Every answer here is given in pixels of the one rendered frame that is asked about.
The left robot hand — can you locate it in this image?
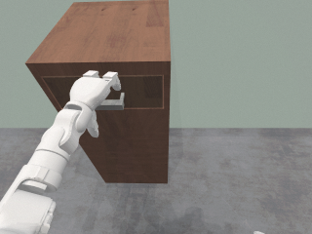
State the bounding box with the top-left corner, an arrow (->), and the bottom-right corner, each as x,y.
69,70 -> 121,137

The drawer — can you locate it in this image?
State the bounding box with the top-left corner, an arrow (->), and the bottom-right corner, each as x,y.
43,74 -> 163,108

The robot left upper arm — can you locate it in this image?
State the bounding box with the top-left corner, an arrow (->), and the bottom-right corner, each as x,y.
0,189 -> 56,234

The cabinet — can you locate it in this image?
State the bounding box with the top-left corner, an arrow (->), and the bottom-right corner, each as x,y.
25,0 -> 172,184

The left robot forearm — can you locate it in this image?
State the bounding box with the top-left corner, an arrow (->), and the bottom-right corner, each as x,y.
0,100 -> 93,214

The handle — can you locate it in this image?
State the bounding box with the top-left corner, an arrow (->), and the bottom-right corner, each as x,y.
95,93 -> 125,110

